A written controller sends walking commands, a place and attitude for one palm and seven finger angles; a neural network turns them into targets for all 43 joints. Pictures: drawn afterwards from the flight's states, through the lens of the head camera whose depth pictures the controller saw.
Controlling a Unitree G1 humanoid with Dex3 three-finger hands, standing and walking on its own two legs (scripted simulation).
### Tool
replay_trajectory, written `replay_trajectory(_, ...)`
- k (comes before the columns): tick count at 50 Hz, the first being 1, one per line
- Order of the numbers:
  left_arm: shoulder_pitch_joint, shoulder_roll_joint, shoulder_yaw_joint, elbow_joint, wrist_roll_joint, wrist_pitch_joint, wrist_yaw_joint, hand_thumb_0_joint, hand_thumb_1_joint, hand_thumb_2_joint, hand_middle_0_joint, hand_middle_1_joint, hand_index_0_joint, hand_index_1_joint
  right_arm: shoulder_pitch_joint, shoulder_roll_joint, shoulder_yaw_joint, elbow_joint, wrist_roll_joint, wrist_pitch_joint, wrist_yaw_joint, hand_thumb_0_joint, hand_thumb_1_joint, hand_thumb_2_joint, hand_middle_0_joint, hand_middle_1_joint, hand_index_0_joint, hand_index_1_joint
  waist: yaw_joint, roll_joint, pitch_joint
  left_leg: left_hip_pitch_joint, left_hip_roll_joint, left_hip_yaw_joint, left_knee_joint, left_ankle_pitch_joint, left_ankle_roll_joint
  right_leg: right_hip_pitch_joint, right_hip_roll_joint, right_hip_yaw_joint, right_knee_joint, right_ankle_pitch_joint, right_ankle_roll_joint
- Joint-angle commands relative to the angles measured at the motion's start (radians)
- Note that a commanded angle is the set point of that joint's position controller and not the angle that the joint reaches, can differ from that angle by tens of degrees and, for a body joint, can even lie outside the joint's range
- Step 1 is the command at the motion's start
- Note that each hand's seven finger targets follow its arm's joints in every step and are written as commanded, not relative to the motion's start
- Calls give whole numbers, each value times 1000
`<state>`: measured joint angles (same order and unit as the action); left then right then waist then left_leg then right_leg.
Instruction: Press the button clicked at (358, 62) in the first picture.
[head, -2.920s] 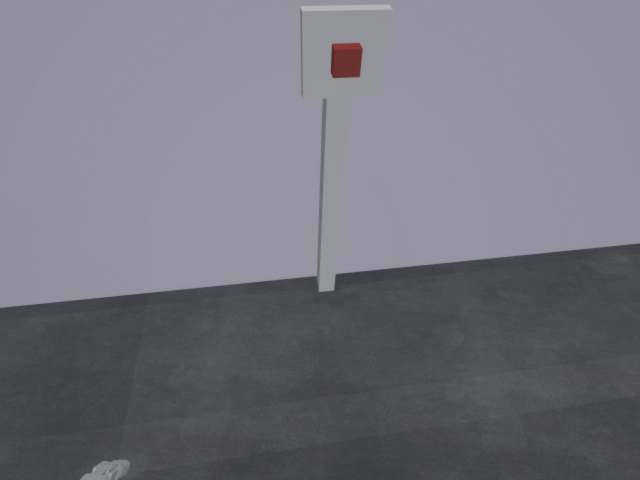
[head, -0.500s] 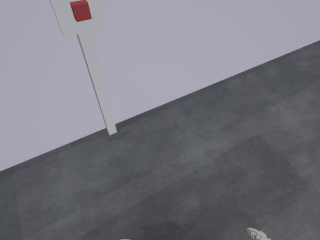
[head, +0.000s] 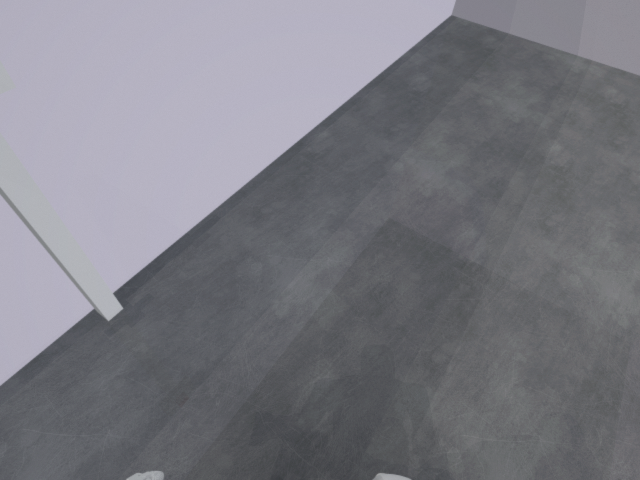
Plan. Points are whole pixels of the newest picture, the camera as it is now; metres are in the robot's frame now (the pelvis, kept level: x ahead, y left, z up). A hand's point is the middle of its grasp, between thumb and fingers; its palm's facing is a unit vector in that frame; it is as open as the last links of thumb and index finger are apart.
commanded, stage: walk to a spot facing it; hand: left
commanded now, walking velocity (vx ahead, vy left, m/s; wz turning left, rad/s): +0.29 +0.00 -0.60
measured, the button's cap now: out of the picture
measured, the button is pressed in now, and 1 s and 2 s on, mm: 0 0 0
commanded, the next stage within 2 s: turn to face it in 1.14 s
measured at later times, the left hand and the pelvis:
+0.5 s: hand out of the picture +0.14 +0.16 -0.18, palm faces -0.16 -0.97 -0.17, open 7.4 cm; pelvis +0.14 -0.03 -0.01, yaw -14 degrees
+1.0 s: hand (274, 269) +0.50 +0.10 -0.16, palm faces -0.47 -0.87 -0.17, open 7.4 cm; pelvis +0.32 -0.02 +0.00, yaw -31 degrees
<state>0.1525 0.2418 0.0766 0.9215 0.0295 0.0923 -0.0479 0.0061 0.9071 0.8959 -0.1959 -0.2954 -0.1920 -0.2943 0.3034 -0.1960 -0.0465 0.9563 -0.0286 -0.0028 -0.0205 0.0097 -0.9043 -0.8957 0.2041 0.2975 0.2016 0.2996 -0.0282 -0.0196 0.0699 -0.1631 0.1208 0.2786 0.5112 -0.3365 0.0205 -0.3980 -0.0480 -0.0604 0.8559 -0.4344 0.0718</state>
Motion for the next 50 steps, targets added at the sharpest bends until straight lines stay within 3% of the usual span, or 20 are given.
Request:
replay_trajectory(1,-92,41,13,-119,-1,-49,-9,0,900,900,-200,-300,-200,-300,20,-221,-54,-36,-6,-20,-5,0,-900,-900,200,300,200,300,-18,204,-53,55,289,-217,-199,36,93,0,2,-40,-162,-27,-42)
replay_trajectory(3,-8,52,17,-87,0,-65,-3,0,900,900,-200,-300,-200,-300,22,-215,-49,-29,-4,-19,0,0,-900,-900,200,300,200,300,28,132,-83,-33,252,-145,-53,2,39,200,39,-81,-337,74,-68)
replay_trajectory(4,104,107,27,-49,3,-78,7,0,900,900,-200,-300,-200,-300,22,-187,-42,-34,5,-18,9,0,-900,-900,200,300,200,300,83,8,-140,-172,207,-59,157,0,-16,426,-16,-5,-452,91,-106)
replay_trajectory(5,233,237,51,-11,6,-94,24,0,900,900,-200,-300,-200,-300,-19,-111,-17,-86,14,-15,20,0,-900,-900,200,300,200,300,148,-327,-168,-495,63,3,471,-295,-77,631,-276,406,-570,-20,-213)
replay_trajectory(6,310,281,59,7,-19,-86,41,0,900,900,-200,-300,-200,-300,-154,-133,-14,-147,1,-11,21,0,-900,-900,200,300,200,300,189,-322,-122,-635,1,-137,630,-320,-81,575,-363,616,-636,80,-279)
replay_trajectory(9,167,183,40,-23,-18,-109,52,0,900,900,-200,-300,-200,-300,-166,-155,-35,-116,0,-17,32,0,-900,-900,200,300,200,300,108,-113,10,-608,58,-245,678,-54,-72,377,-269,472,-674,-62,-263)
replay_trajectory(11,119,138,16,-32,-14,-130,49,0,900,900,-200,-300,-200,-300,-104,-137,-35,-79,-8,-13,36,0,-900,-900,200,300,200,300,43,-76,56,-531,58,-235,622,35,-95,267,-212,334,-673,137,-239)
replay_trajectory(13,146,126,11,-17,-13,-146,46,0,900,900,-200,-300,-200,-300,-77,-115,-34,-65,-6,-11,37,0,-900,-900,200,300,200,300,29,-74,44,-498,39,-214,578,71,-109,266,-168,267,-649,335,-230)
replay_trajectory(23,238,130,10,58,-2,-159,62,0,900,900,-200,-300,-200,-300,-240,-75,-19,-136,8,-42,51,0,-900,-900,200,300,200,300,65,-117,20,-384,-15,-186,213,124,-75,326,-155,273,-579,495,-225)
replay_trajectory(24,232,134,14,61,1,-158,63,0,900,900,-200,-300,-200,-300,-222,-78,-21,-131,11,-49,48,0,-900,-900,200,300,200,300,53,-110,9,-300,-27,-189,167,96,-63,301,-164,292,-548,518,-225)
replay_trajectory(26,195,140,20,60,-8,-158,61,0,900,900,-200,-300,-200,-300,-31,-116,-33,-65,6,-62,28,0,-900,-900,200,300,200,300,-38,-73,-70,-7,-74,-164,26,172,-49,221,-99,236,-345,634,-190)
replay_trajectory(27,200,106,21,58,-16,-159,57,0,900,900,-200,-300,-200,-300,138,-190,-49,-14,0,-68,12,0,-900,-900,200,300,200,300,-104,49,-184,231,1,-229,-17,180,-39,138,-36,202,-116,534,-156)
replay_trajectory(28,279,37,16,52,-30,-151,43,0,900,900,-200,-300,-200,-300,244,-310,-76,12,-13,-75,4,0,-900,-900,200,300,200,300,-106,376,-319,450,320,-618,-90,170,41,-92,113,59,224,-15,-98)
replay_trajectory(29,263,35,5,33,-24,-148,43,0,900,900,-200,-300,-200,-300,249,-327,-65,8,1,-60,1,0,-900,-900,200,300,200,300,-96,387,-304,400,405,-760,-208,78,80,-179,97,125,410,-153,-102)
replay_trajectory(30,244,56,14,50,-18,-140,46,0,900,900,-200,-300,-200,-300,141,-253,-53,-2,1,-60,-4,0,-900,-900,200,300,200,300,-64,326,-230,268,393,-706,-282,-89,52,-197,43,151,498,-73,-102)
replay_trajectory(32,147,42,22,44,-4,-130,21,0,900,900,-200,-300,-200,-300,10,-144,-23,-36,3,-72,-2,0,-900,-900,200,300,200,300,-20,157,-10,-5,308,-534,-319,-94,38,-203,-32,113,495,90,-92)
replay_trajectory(35,227,-18,20,68,4,-93,11,0,900,900,-200,-300,-200,-300,-19,-82,-12,-14,7,-89,-7,0,-900,-900,200,300,200,300,53,160,0,-93,225,-267,-312,79,-20,-144,-39,82,458,193,-73)
replay_trajectory(37,229,-24,26,62,5,-74,12,0,900,900,-200,-300,-200,-300,-9,-74,-15,-7,11,-91,-10,0,-900,-900,200,300,200,300,64,165,-5,-99,217,-205,-327,80,-9,-176,-48,79,458,248,-63)
replay_trajectory(44,79,-29,31,-6,6,-59,8,0,900,900,-200,-300,-200,-300,77,-71,-23,29,15,-87,-12,0,-900,-900,200,300,200,300,40,105,31,62,235,-99,-298,388,46,-355,-76,37,318,324,-22)
replay_trajectory(50,-88,-43,12,-63,0,-66,9,0,900,900,-200,-300,-200,-300,147,-99,-32,67,-1,-62,-11,0,-900,-900,200,300,200,300,-19,136,48,163,249,0,-186,658,85,-275,-47,-62,-14,232,-38)
